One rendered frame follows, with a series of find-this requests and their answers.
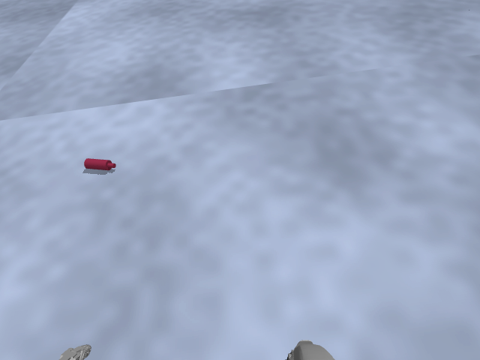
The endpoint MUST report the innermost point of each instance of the left robot hand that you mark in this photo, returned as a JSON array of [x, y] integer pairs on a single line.
[[79, 353]]

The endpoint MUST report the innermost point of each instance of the bottle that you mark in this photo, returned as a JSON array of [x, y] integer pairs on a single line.
[[97, 164]]

